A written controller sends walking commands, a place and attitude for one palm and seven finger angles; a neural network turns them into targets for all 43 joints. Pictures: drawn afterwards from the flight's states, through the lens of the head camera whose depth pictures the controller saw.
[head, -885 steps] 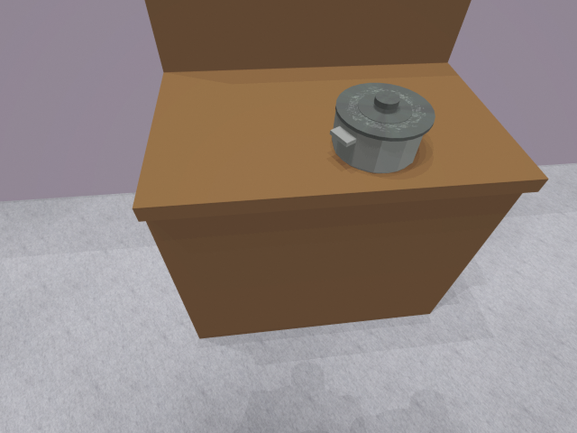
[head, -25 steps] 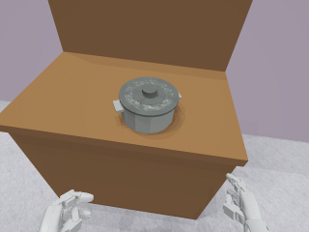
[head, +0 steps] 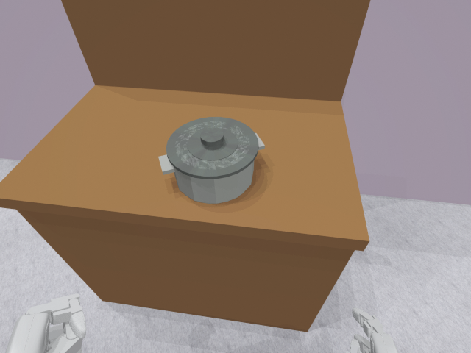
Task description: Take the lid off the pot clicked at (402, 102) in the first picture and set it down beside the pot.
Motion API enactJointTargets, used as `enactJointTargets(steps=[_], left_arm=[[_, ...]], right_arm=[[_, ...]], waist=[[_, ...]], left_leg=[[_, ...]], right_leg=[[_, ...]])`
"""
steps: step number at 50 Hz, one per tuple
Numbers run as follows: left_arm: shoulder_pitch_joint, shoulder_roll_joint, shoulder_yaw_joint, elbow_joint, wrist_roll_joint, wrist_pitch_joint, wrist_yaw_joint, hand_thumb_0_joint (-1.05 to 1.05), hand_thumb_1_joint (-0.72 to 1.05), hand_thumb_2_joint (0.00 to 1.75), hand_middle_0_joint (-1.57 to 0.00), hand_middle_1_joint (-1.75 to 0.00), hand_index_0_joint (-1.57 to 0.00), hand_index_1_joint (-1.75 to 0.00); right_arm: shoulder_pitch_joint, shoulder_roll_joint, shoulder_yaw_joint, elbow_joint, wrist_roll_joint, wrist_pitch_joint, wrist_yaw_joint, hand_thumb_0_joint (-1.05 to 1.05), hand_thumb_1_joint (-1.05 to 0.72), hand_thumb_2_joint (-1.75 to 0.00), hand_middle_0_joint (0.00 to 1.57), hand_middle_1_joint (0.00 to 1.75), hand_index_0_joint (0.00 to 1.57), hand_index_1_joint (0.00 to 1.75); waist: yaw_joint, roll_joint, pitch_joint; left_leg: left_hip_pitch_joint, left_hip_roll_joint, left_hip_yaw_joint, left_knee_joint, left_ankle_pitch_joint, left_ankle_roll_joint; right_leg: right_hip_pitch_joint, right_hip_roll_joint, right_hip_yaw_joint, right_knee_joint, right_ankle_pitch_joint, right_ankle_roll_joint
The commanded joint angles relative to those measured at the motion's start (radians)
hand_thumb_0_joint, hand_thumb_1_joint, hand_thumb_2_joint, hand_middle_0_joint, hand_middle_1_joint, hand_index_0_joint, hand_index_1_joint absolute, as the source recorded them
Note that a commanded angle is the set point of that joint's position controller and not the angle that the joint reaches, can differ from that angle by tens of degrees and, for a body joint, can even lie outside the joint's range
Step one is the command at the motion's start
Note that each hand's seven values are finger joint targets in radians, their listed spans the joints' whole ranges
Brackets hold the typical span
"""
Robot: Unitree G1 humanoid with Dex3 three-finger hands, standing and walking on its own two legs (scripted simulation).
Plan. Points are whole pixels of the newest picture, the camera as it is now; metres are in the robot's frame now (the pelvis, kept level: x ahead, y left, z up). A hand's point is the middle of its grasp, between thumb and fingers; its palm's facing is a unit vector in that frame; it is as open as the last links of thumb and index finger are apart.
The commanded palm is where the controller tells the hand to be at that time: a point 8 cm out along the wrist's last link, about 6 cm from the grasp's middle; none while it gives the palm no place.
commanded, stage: raise the hand higher, near the body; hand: left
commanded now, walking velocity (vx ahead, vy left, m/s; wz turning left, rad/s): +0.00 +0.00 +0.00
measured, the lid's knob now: (212, 137) +0.52 +0.11 +0.09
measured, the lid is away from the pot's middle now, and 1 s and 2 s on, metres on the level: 0.00 0.00 0.00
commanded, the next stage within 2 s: reach forward and open the fingers in 0.58 s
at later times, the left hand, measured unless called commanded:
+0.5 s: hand (89, 282) +0.18 +0.23 +0.09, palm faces +0.31 -0.85 -0.42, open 3.1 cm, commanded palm +0.14 +0.27 +0.12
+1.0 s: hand (74, 255) +0.22 +0.27 +0.10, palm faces -0.07 -0.13 -0.99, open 3.0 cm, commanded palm +0.20 +0.26 +0.16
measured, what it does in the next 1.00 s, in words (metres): stands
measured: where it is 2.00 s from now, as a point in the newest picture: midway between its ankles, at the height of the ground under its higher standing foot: outside the picture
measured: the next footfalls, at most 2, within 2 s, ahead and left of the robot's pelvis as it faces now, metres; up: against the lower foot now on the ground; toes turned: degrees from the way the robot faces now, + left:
none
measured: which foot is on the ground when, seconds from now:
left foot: down 0.00-1.00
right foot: down 0.00-1.00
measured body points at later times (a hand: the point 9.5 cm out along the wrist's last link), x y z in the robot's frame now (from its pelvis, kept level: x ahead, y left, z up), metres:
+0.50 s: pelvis +0.04 -0.01 +0.00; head +0.03 -0.03 +0.45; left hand +0.16 +0.28 +0.11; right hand +0.25 -0.21 -0.07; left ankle +0.06 +0.10 -0.74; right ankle -0.02 -0.09 -0.74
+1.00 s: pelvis +0.01 +0.01 +0.00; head +0.01 -0.04 +0.44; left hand +0.21 +0.27 +0.15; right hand +0.22 -0.23 -0.10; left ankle +0.06 +0.09 -0.74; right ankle -0.02 -0.09 -0.74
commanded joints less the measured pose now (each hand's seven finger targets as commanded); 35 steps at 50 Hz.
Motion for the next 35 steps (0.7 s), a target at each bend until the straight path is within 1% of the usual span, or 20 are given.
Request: enactJointTargets(steps=[1, 3, 5, 6, 8, 10, 11, 13, 15, 18, 19, 20, 23, 25, 27, 29, 30, 31, 34, 35], left_arm=[[0.082, 0.133, 0.116, -0.17, -0.007, -0.068, 0.02, 0.0, 0.9, 0.9, -1.3, -1.5, -1.3, -1.5], [0.082, 0.123, 0.115, -0.152, -0.008, -0.074, 0.013, 0.0, 0.9, 0.9, -1.3, -1.5, -1.3, -1.5], [0.073, 0.145, 0.133, -0.182, -0.006, -0.082, 0.009, 0.0, 0.9, 0.9, -1.3, -1.5, -1.3, -1.5], [0.05, 0.156, 0.131, -0.254, -0.006, -0.092, 0.008, 0.0, 0.9, 0.9, -1.3, -1.5, -1.3, -1.5], [0.04, 0.182, 0.151, -0.329, -0.005, -0.096, 0.015, 0.0, 0.9, 0.9, -1.3, -1.5, -1.3, -1.5], [0.075, 0.196, 0.183, -0.302, -0.003, -0.081, 0.023, 0.0, 0.9, 0.9, -1.3, -1.5, -1.3, -1.5], [0.074, 0.165, 0.159, -0.287, -0.008, -0.077, 0.018, 0.0, 0.9, 0.9, -1.3, -1.5, -1.3, -1.5], [0.053, 0.145, 0.149, -0.253, -0.01, -0.072, 0.011, 0.0, 0.9, 0.9, -1.3, -1.5, -1.3, -1.5], [0.032, 0.14, 0.137, -0.273, -0.008, -0.075, 0.005, 0.0, 0.9, 0.9, -1.3, -1.5, -1.3, -1.5], [-0.018, 0.159, 0.128, -0.389, -0.008, -0.082, 0.006, 0.0, 0.9, 0.9, -1.3, -1.5, -1.3, -1.5], [-0.016, 0.169, 0.141, -0.397, -0.009, -0.079, 0.009, 0.0, 0.9, 0.9, -1.3, -1.5, -1.3, -1.5], [-0.01, 0.187, 0.165, -0.391, -0.008, -0.073, 0.014, 0.0, 0.9, 0.9, -1.3, -1.5, -1.3, -1.5], [-0.008, 0.16, 0.161, -0.341, -0.014, -0.07, 0.008, 0.0, 0.9, 0.9, -1.3, -1.5, -1.3, -1.5], [-0.011, 0.156, 0.163, -0.332, -0.014, -0.065, 0.005, 0.0, 0.9, 0.9, -1.3, -1.5, -1.3, -1.5], [-0.068, 0.144, 0.133, -0.392, -0.013, -0.075, 0.0, 0.0, 0.9, 0.9, -1.3, -1.5, -1.3, -1.5], [-0.119, 0.157, 0.124, -0.453, -0.013, -0.081, 0.005, 0.0, 0.9, 0.9, -1.3, -1.5, -1.3, -1.5], [-0.125, 0.181, 0.149, -0.459, -0.012, -0.078, 0.011, 0.0, 0.9, 0.9, -1.3, -1.5, -1.3, -1.5], [-0.135, 0.181, 0.146, -0.485, -0.013, -0.082, 0.014, 0.0, 0.9, 0.9, -1.3, -1.5, -1.3, -1.5], [-0.09, 0.173, 0.168, -0.407, -0.018, -0.078, 0.017, 0.0, 0.9, 0.9, -1.3, -1.5, -1.3, -1.5], [-0.153, 0.377, 0.114, -0.445, 0.39, 0.005, 0.029, 0.0, 0.88, 0.9, -1.28, -1.48, -1.28, -1.48]], right_arm=[[-0.197, -0.091, -0.053, -0.181, -0.002, -0.069, -0.013, 0.0, -0.9, -0.9, 0.2, 0.3, 0.2, 0.3], [-0.2, -0.099, -0.064, -0.174, 0.0, -0.061, -0.011, 0.0, -0.9, -0.9, 0.2, 0.3, 0.2, 0.3], [-0.202, -0.102, -0.068, -0.175, 0.003, -0.057, -0.008, 0.0, -0.9, -0.9, 0.2, 0.3, 0.2, 0.3], [-0.2, -0.106, -0.067, -0.186, 0.001, -0.06, -0.006, 0.0, -0.9, -0.9, 0.2, 0.3, 0.2, 0.3], [-0.192, -0.104, -0.066, -0.19, -0.002, -0.065, -0.007, 0.0, -0.9, -0.9, 0.2, 0.3, 0.2, 0.3], [-0.192, -0.097, -0.068, -0.178, -0.003, -0.057, -0.006, 0.0, -0.9, -0.9, 0.2, 0.3, 0.2, 0.3], [-0.193, -0.093, -0.065, -0.181, -0.001, -0.049, -0.006, 0.0, -0.9, -0.9, 0.2, 0.3, 0.2, 0.3], [-0.196, -0.095, -0.067, -0.182, 0.001, -0.032, -0.006, 0.0, -0.9, -0.9, 0.2, 0.3, 0.2, 0.3], [-0.196, -0.098, -0.066, -0.187, 0.0, -0.024, -0.002, 0.0, -0.9, -0.9, 0.2, 0.3, 0.2, 0.3], [-0.186, -0.105, -0.059, -0.211, -0.004, -0.027, 0.001, 0.0, -0.9, -0.9, 0.2, 0.3, 0.2, 0.3], [-0.183, -0.103, -0.057, -0.211, -0.006, -0.025, 0.001, 0.0, -0.9, -0.9, 0.2, 0.3, 0.2, 0.3], [-0.189, -0.102, -0.057, -0.206, -0.006, -0.022, 0.002, 0.0, -0.9, -0.9, 0.2, 0.3, 0.2, 0.3], [-0.191, -0.094, -0.055, -0.211, -0.008, -0.001, 0.001, 0.0, -0.9, -0.9, 0.2, 0.3, 0.2, 0.3], [-0.196, -0.096, -0.055, -0.21, -0.008, 0.011, 0.005, 0.0, -0.9, -0.9, 0.2, 0.3, 0.2, 0.3], [-0.192, -0.098, -0.048, -0.222, -0.009, 0.012, 0.009, 0.0, -0.9, -0.9, 0.2, 0.3, 0.2, 0.3], [-0.191, -0.101, -0.042, -0.229, -0.01, 0.006, 0.01, 0.0, -0.9, -0.9, 0.2, 0.3, 0.2, 0.3], [-0.195, -0.103, -0.041, -0.224, -0.01, 0.004, 0.011, 0.0, -0.9, -0.9, 0.2, 0.3, 0.2, 0.3], [-0.187, -0.102, -0.038, -0.231, -0.009, -0.001, 0.012, 0.0, -0.9, -0.9, 0.2, 0.3, 0.2, 0.3], [-0.193, -0.096, -0.041, -0.219, -0.01, 0.009, 0.01, 0.0, -0.9, -0.9, 0.2, 0.3, 0.2, 0.3], [-0.228, -0.159, -0.025, -0.216, -0.012, 0.071, 0.019, 0.0, -0.9, -0.9, 0.2, 0.3, 0.2, 0.3]], waist=[[0.017, -0.045, -0.029], [0.018, -0.075, -0.025], [0.019, -0.06, -0.032], [0.02, -0.02, -0.061], [0.024, 0.024, -0.11], [0.028, 0.01, -0.103], [0.022, -0.021, -0.076], [0.015, -0.045, -0.032], [0.013, -0.032, -0.032], [0.014, 0.017, -0.103], [0.017, 0.013, -0.116], [0.021, 0.007, -0.105], [0.018, -0.076, -0.078], [0.018, -0.059, -0.08], [0.01, -0.036, -0.1], [0.009, 0.009, -0.122], [0.012, 0.004, -0.11], [0.011, 0.01, -0.137], [0.019, -0.051, -0.096], [0.01, -0.029, -0.051]], left_leg=[[0.164, 0.021, -0.031, -0.062, 0.008, 0.001], [0.167, 0.022, -0.024, -0.063, 0.043, 0.004], [0.185, 0.02, -0.017, -0.059, 0.083, 0.007], [0.2, 0.018, -0.016, -0.058, 0.109, 0.008], [0.229, 0.019, -0.018, -0.055, 0.173, 0.007], [0.233, 0.018, -0.014, -0.049, 0.211, 0.008], [0.226, 0.019, -0.016, -0.051, 0.22, 0.008], [0.225, 0.021, -0.01, -0.056, 0.218, 0.009], [0.24, 0.019, -0.009, -0.053, 0.229, 0.011], [0.28, 0.021, -0.014, -0.052, 0.277, 0.012], [0.287, 0.022, -0.019, -0.053, 0.284, 0.011], [0.279, 0.02, -0.017, -0.049, 0.282, 0.01], [0.261, 0.022, -0.016, -0.057, 0.269, 0.01], [0.261, 0.02, -0.011, -0.051, 0.273, 0.01], [0.275, 0.022, -0.012, -0.052, 0.281, 0.01], [0.289, 0.024, -0.019, -0.051, 0.279, 0.008], [0.284, 0.024, -0.022, -0.046, 0.266, 0.006], [0.285, 0.028, -0.029, -0.049, 0.266, 0.004], [0.261, 0.031, -0.028, -0.062, 0.243, 0.002], [0.128, 0.001, 0.004, -0.016, 0.278, 0.017]], right_leg=[[-0.189, -0.072, 0.06, -0.157, -0.004, 0.016], [-0.181, -0.072, 0.055, -0.149, 0.049, 0.02], [-0.174, -0.071, 0.057, -0.147, 0.105, 0.022], [-0.155, -0.075, 0.06, -0.137, 0.142, 0.022], [-0.123, -0.076, 0.056, -0.119, 0.213, 0.021], [-0.118, -0.072, 0.057, -0.121, 0.266, 0.022], [-0.123, -0.074, 0.051, -0.12, 0.285, 0.023], [-0.142, -0.072, 0.049, -0.128, 0.298, 0.027], [-0.149, -0.07, 0.048, -0.132, 0.302, 0.028], [-0.116, -0.074, 0.047, -0.116, 0.333, 0.031], [-0.111, -0.073, 0.045, -0.115, 0.332, 0.032], [-0.112, -0.068, 0.047, -0.12, 0.334, 0.029], [-0.115, -0.071, 0.042, -0.119, 0.346, 0.032], [-0.113, -0.069, 0.045, -0.117, 0.361, 0.031], [-0.109, -0.075, 0.041, -0.11, 0.359, 0.034], [-0.109, -0.076, 0.045, -0.114, 0.334, 0.033], [-0.12, -0.07, 0.049, -0.119, 0.318, 0.029], [-0.105, -0.076, 0.046, -0.11, 0.31, 0.029], [-0.112, -0.071, 0.036, -0.113, 0.29, 0.027], [-0.209, -0.033, 0.102, -0.061, 0.351, 0.02]])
